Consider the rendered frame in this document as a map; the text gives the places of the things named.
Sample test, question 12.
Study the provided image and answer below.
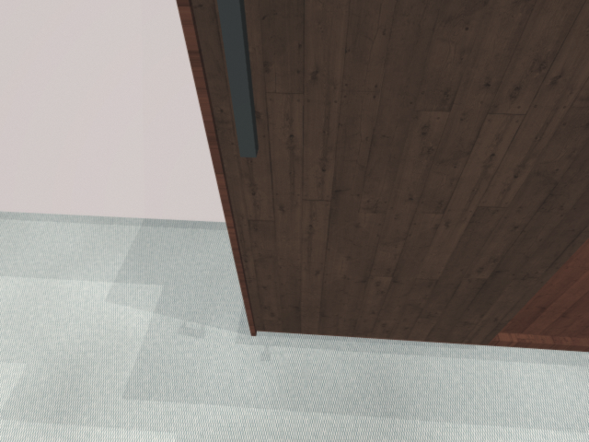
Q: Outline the handle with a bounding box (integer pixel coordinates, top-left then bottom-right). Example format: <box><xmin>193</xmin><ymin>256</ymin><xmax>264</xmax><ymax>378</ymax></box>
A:
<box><xmin>217</xmin><ymin>0</ymin><xmax>259</xmax><ymax>157</ymax></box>

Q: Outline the wardrobe door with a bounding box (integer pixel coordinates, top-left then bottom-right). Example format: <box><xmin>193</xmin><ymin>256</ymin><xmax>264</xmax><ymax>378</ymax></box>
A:
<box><xmin>500</xmin><ymin>239</ymin><xmax>589</xmax><ymax>338</ymax></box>
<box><xmin>191</xmin><ymin>0</ymin><xmax>589</xmax><ymax>344</ymax></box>

